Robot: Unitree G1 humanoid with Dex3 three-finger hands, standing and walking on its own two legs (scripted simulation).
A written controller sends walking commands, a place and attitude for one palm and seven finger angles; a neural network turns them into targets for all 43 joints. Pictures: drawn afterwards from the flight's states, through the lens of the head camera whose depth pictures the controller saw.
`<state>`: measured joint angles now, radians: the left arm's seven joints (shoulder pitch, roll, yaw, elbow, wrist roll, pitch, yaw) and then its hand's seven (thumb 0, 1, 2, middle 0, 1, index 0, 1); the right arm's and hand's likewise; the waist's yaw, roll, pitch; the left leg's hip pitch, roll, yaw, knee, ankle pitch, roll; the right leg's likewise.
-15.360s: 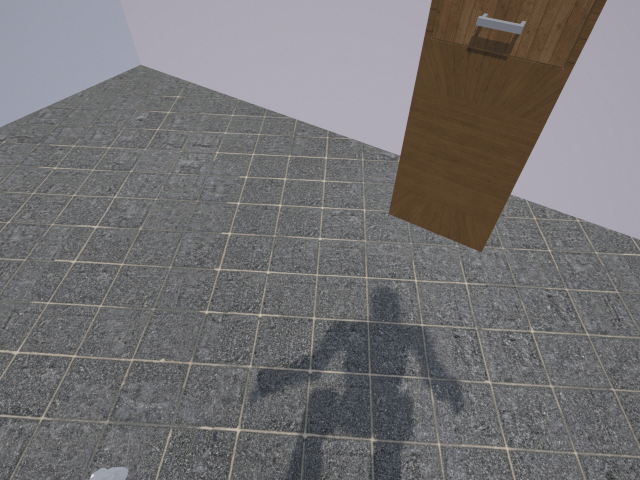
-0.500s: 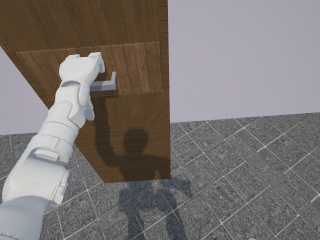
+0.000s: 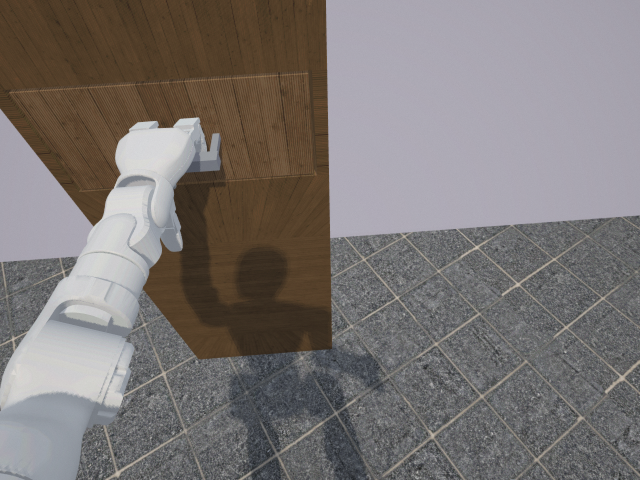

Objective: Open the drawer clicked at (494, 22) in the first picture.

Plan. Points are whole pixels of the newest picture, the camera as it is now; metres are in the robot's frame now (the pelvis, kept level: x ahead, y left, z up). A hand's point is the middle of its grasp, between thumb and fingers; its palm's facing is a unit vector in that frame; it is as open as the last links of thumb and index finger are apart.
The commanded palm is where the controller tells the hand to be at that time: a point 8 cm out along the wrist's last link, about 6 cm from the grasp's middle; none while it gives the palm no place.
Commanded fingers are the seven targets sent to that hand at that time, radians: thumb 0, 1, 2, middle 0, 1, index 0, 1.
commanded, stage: lower the fingers behind the handle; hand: left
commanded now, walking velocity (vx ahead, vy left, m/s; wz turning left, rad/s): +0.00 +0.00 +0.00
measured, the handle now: (177, 153) +0.53 +0.20 +0.11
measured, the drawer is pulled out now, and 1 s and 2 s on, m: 0.00 0.00 0.02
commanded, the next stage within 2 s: close the thumb around the handle in 0.70 s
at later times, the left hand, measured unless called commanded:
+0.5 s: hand (172, 194) +0.48 +0.21 +0.08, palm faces -0.01 -0.02 -1.00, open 13.8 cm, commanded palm +0.45 +0.20 +0.14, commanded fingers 0.00 -0.50 0.30 -0.30 -1.20 -0.30 -1.20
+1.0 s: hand (181, 193) +0.48 +0.19 +0.09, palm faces -0.02 -0.01 -1.00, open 12.8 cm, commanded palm +0.45 +0.20 +0.14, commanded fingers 0.00 0.12 0.56 -0.34 -1.27 -0.34 -1.27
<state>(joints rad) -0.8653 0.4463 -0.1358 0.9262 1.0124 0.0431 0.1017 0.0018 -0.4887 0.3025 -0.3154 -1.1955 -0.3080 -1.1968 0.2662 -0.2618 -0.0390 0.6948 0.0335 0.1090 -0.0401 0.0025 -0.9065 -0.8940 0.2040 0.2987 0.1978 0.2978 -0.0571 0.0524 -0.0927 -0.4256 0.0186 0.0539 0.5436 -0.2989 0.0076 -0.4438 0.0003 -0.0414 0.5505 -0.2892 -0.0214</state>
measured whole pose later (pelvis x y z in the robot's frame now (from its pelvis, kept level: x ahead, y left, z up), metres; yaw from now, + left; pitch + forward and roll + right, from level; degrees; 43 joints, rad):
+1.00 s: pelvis +0.00 +0.00 +0.00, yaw +0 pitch +12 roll +0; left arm -0.85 0.41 -0.13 0.96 1.04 0.05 0.18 0.00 -0.32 0.38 -0.33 -1.21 -0.33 -1.22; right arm 0.29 -0.25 -0.05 0.70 0.02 0.10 -0.03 0.00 -0.91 -0.89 0.20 0.30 0.20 0.30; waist -0.06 0.06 -0.11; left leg -0.47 0.02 0.06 0.58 -0.31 0.01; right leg -0.49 0.00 -0.04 0.58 -0.30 -0.02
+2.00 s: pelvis +0.02 +0.01 +0.00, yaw -2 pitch +10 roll +0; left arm -0.55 0.41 -0.13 0.55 0.99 0.12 0.13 0.01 0.77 0.80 -0.31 -1.35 -0.36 -1.30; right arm 0.25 -0.26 -0.05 0.66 0.04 0.13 -0.01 0.00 -0.91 -0.89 0.20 0.30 0.20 0.30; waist -0.03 0.07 -0.11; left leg -0.36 0.02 0.09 0.52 -0.33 0.02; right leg -0.39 0.01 0.00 0.52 -0.30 -0.01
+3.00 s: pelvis +0.01 +0.00 +0.00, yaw +0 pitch +6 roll +0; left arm -0.47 0.37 -0.23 0.46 0.98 0.17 0.10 0.01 0.75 0.83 -0.35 -1.35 -0.40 -1.34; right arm 0.12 -0.25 -0.02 0.68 0.05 0.11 -0.05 0.01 -0.91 -0.89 0.20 0.30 0.20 0.30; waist 0.03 0.07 -0.08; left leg -0.30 0.01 0.04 0.51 -0.30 0.01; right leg -0.33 -0.01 -0.04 0.53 -0.30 -0.02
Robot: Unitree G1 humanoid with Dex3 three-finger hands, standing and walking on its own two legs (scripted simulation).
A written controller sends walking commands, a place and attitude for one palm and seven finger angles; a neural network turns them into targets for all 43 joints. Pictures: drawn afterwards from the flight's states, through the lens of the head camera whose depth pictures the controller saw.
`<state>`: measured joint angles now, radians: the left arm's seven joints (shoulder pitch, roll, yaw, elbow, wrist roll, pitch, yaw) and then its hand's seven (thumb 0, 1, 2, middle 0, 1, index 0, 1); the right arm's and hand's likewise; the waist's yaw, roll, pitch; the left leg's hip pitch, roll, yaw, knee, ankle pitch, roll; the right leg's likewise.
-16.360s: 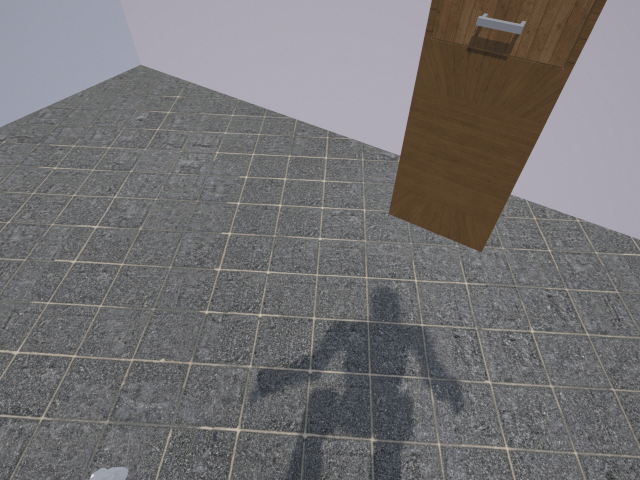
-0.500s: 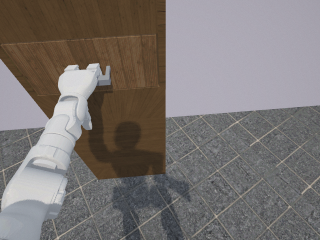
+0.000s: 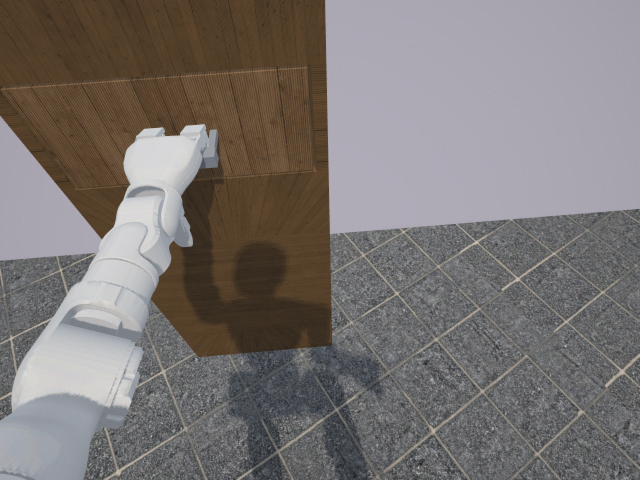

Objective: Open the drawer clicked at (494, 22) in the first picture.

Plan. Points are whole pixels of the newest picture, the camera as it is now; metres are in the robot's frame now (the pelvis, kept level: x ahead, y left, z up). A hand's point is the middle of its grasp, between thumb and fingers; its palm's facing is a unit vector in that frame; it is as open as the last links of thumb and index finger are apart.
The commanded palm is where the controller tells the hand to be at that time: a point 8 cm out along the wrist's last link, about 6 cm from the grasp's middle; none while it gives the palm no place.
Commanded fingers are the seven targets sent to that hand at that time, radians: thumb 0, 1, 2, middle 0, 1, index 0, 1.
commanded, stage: close the thumb around the handle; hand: left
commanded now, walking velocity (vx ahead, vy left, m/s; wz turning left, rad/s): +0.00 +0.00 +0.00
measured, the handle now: (174, 150) +0.53 +0.20 +0.11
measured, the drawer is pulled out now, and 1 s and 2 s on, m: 0.00 0.02 0.08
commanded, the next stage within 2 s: pull the drawer open in 0.50 s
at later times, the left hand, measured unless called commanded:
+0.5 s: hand (176, 191) +0.47 +0.19 +0.09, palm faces -0.01 -0.01 -1.00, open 5.6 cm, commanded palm +0.45 +0.20 +0.15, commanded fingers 0.00 0.90 0.90 -0.40 -1.35 -0.40 -1.35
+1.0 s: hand (174, 205) +0.45 +0.19 +0.09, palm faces +0.02 -0.05 -1.00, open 5.6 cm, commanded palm +0.40 +0.20 +0.15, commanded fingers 0.00 0.90 0.90 -0.40 -1.35 -0.40 -1.35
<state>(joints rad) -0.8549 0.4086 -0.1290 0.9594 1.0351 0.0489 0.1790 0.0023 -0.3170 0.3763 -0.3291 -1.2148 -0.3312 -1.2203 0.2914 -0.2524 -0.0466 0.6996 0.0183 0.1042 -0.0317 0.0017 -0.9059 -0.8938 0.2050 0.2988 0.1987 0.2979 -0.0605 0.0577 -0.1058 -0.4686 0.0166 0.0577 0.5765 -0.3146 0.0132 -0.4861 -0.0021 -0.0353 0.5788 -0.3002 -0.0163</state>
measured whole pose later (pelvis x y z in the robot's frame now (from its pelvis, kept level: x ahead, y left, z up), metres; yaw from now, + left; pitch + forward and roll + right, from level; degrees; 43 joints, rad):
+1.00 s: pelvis +0.02 +0.01 +0.01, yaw -2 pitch +10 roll +0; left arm -0.55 0.41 -0.13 0.55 0.99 0.12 0.13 0.01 0.77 0.80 -0.31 -1.35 -0.36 -1.30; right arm 0.25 -0.26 -0.05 0.66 0.04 0.13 -0.01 0.00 -0.91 -0.89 0.20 0.30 0.20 0.30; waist -0.03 0.07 -0.11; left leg -0.36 0.02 0.09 0.52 -0.33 0.02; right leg -0.39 0.01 0.00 0.52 -0.30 -0.01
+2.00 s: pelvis +0.01 +0.00 +0.01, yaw +1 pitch +6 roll +0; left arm -0.47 0.37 -0.23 0.46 0.98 0.17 0.10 0.01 0.75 0.83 -0.35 -1.35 -0.40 -1.34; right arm 0.12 -0.25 -0.02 0.68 0.05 0.11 -0.05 0.01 -0.91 -0.89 0.20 0.30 0.20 0.30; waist 0.03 0.07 -0.08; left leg -0.30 0.01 0.04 0.51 -0.30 0.01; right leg -0.33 -0.01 -0.04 0.53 -0.30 -0.02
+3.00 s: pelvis +0.01 -0.01 +0.01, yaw -1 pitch +3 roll +1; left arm 0.01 0.38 -0.13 -0.06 0.96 0.15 0.07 0.03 0.76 0.79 -0.29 -1.35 -0.39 -1.32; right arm 0.09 -0.23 0.02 0.61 0.02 0.11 0.01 0.01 -0.91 -0.89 0.20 0.30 0.20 0.30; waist 0.04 0.08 -0.06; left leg -0.23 0.02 0.06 0.48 -0.30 0.00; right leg -0.27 0.01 -0.02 0.52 -0.30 -0.03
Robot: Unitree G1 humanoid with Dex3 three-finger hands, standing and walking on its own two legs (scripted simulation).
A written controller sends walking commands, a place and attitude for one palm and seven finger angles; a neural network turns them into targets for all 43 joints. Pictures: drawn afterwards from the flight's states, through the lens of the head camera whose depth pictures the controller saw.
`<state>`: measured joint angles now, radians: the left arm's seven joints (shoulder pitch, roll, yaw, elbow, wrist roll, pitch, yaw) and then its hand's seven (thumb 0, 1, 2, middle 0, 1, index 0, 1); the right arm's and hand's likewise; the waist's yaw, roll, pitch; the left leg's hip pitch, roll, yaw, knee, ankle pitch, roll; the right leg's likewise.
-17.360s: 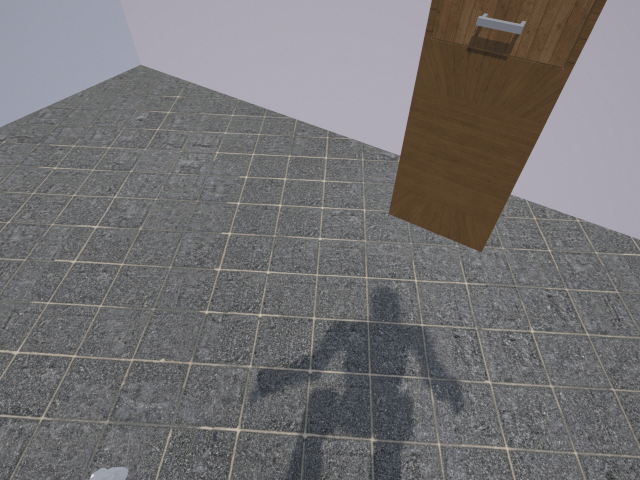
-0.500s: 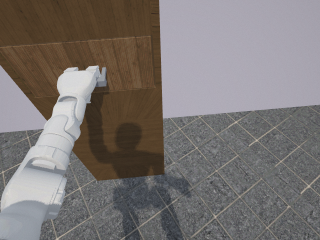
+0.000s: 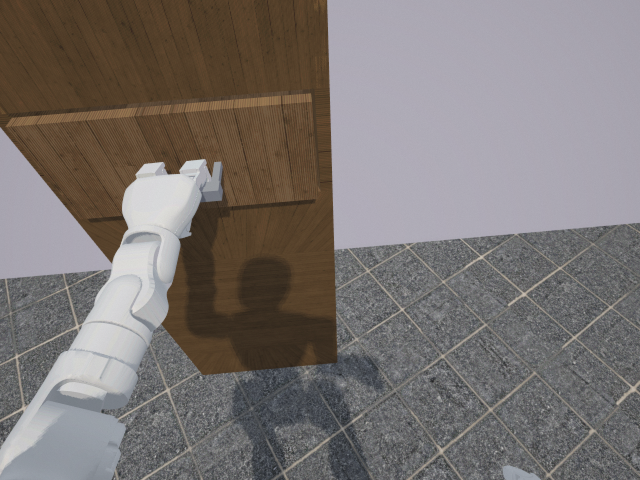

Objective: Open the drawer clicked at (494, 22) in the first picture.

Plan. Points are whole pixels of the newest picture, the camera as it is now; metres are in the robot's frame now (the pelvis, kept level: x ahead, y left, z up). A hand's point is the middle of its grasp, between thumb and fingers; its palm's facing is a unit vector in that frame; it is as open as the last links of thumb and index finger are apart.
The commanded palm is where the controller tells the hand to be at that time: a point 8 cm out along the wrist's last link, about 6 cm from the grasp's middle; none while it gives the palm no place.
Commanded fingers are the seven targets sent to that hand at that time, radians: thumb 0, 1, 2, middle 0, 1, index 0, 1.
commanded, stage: pull the drawer open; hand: left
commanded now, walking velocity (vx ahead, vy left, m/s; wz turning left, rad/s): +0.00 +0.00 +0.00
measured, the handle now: (178, 183) +0.48 +0.21 +0.11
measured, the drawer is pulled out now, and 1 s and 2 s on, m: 0.02 0.08 0.17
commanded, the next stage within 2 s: none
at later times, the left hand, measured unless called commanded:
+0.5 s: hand (177, 234) +0.41 +0.20 +0.09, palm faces -0.02 -0.02 -1.00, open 5.6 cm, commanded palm +0.37 +0.20 +0.14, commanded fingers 0.00 0.90 0.90 -0.40 -1.35 -0.40 -1.35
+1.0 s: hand (172, 262) +0.36 +0.20 +0.08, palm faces +0.01 -0.04 -1.00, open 5.5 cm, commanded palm +0.34 +0.20 +0.14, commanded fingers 0.00 0.90 0.90 -0.40 -1.35 -0.40 -1.35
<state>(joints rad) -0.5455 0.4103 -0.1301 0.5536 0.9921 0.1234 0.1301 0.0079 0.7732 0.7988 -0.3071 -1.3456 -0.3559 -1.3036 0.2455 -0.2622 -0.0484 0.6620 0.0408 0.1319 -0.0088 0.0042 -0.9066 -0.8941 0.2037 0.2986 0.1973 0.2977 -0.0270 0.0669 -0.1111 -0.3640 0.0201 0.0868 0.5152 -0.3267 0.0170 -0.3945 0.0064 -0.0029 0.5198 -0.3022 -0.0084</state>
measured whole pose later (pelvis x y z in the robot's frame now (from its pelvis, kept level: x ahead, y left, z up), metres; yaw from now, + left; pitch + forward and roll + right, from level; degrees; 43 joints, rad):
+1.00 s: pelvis -0.02 -0.01 +0.00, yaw +2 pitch +6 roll +0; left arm -0.47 0.37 -0.23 0.46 0.98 0.17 0.10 0.01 0.75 0.83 -0.35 -1.35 -0.40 -1.34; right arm 0.12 -0.25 -0.02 0.68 0.05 0.11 -0.05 0.01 -0.91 -0.89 0.20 0.30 0.20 0.30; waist 0.03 0.07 -0.08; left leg -0.30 0.01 0.04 0.51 -0.30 0.01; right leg -0.33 -0.01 -0.04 0.53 -0.30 -0.02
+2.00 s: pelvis -0.02 -0.01 +0.00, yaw +1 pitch +3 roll +1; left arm 0.01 0.38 -0.13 -0.06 0.96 0.15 0.07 0.03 0.76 0.79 -0.29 -1.35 -0.39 -1.32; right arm 0.09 -0.23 0.02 0.61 0.02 0.11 0.01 0.01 -0.91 -0.89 0.20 0.30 0.20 0.30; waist 0.04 0.08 -0.06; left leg -0.23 0.02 0.06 0.48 -0.30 0.00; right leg -0.27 0.01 -0.02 0.52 -0.30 -0.03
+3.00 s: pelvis -0.03 -0.02 +0.00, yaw +1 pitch +0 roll +0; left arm 0.48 0.42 -0.12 -0.41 0.96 0.09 0.21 0.01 0.71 0.80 -0.36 -1.34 -0.38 -1.31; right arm 0.11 -0.26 0.00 0.63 0.00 0.09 0.02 0.01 -0.91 -0.89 0.20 0.30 0.19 0.30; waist 0.10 0.11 -0.04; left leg -0.23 0.03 0.06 0.55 -0.32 -0.01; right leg -0.26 0.02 -0.02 0.56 -0.31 -0.03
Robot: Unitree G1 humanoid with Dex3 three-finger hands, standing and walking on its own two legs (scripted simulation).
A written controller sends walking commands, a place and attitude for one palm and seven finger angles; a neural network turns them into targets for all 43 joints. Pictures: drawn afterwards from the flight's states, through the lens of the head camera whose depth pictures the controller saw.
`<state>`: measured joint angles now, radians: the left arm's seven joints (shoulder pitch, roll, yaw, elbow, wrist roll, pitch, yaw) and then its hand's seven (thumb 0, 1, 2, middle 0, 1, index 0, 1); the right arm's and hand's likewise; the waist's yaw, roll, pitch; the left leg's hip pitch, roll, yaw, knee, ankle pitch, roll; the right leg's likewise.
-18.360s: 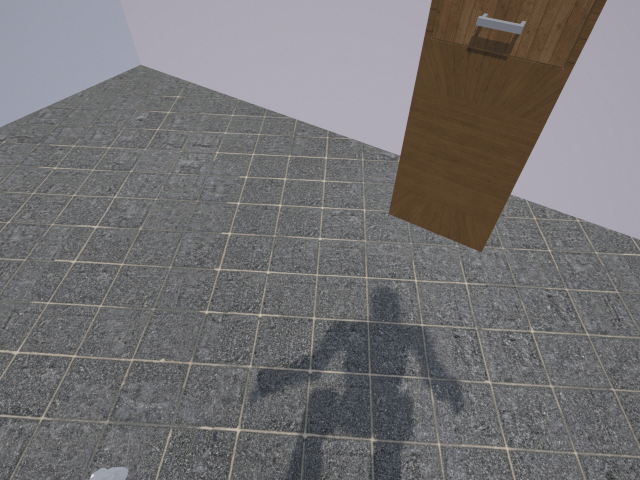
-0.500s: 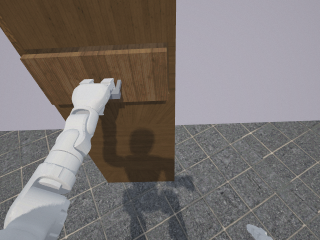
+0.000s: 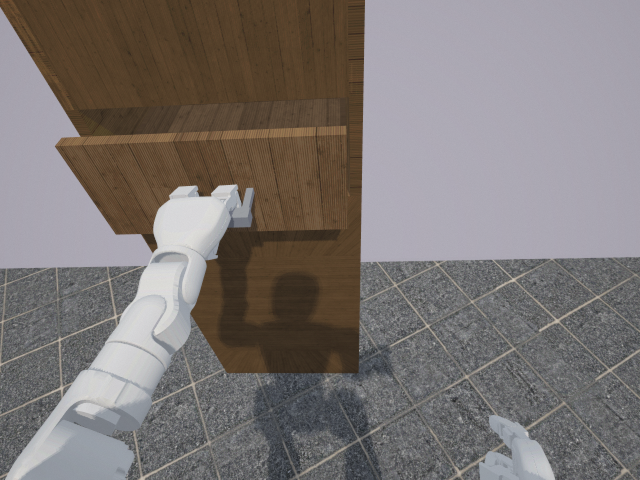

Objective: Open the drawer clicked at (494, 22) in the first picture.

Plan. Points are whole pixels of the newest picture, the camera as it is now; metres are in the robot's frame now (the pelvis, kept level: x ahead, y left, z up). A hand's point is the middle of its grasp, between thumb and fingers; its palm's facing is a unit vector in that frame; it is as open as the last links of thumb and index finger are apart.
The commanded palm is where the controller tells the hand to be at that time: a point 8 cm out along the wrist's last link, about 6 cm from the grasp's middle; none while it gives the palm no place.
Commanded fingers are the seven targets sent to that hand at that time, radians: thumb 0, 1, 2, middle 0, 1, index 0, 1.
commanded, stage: pull the drawer open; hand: left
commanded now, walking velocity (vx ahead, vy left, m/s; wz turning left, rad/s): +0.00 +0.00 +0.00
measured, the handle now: (210, 207) +0.44 +0.19 +0.11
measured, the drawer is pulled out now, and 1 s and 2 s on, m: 0.08 0.17 0.30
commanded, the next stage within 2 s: open the thumb to release the handle in 1.78 s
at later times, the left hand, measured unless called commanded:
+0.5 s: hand (199, 289) +0.32 +0.18 +0.08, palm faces +0.07 -0.12 -0.99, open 5.6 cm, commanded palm +0.30 +0.19 +0.14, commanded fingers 0.00 0.90 0.90 -0.40 -1.35 -0.40 -1.35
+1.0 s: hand (192, 304) +0.30 +0.18 +0.08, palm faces +0.05 -0.14 -0.99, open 5.6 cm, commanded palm +0.24 +0.19 +0.14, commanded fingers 0.00 0.90 0.90 -0.40 -1.35 -0.40 -1.35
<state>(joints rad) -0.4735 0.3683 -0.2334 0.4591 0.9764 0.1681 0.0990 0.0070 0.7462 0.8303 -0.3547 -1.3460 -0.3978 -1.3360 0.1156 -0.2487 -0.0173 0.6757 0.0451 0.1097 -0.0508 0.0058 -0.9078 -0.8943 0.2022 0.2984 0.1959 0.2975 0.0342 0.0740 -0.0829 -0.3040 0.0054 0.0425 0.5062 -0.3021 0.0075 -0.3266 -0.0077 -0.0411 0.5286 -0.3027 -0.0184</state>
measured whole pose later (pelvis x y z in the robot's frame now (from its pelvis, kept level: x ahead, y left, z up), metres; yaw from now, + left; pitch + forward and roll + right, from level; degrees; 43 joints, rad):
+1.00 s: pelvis +0.00 -0.01 +0.00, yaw -2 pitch +3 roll +1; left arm 0.01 0.38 -0.13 -0.06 0.96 0.15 0.07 0.03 0.76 0.79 -0.29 -1.35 -0.39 -1.32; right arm 0.09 -0.23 0.02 0.61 0.02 0.11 0.01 0.01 -0.91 -0.89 0.20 0.30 0.20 0.30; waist 0.04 0.08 -0.06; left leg -0.23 0.02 0.06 0.48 -0.30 0.00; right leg -0.27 0.01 -0.02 0.52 -0.30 -0.03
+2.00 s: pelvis -0.02 -0.01 +0.00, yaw -2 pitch +0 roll +0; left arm 0.48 0.42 -0.12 -0.41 0.96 0.09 0.21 0.01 0.71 0.80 -0.36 -1.34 -0.38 -1.31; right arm 0.11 -0.26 0.00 0.63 0.00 0.09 0.02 0.01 -0.91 -0.89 0.20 0.30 0.19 0.30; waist 0.10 0.11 -0.04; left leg -0.23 0.03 0.06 0.55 -0.32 -0.01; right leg -0.26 0.02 -0.02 0.56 -0.31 -0.03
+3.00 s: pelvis -0.04 +0.00 +0.00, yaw +0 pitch -3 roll +0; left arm 0.19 0.39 -0.24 -0.26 0.97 0.16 0.09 0.00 -0.49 0.30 -0.36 -1.22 -0.35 -1.22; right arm 0.06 -0.22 0.03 0.66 0.01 0.08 0.01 0.01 -0.91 -0.89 0.20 0.30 0.20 0.30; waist 0.12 0.12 0.00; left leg -0.17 0.01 0.03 0.47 -0.25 0.00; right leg -0.19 0.00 -0.05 0.49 -0.25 -0.03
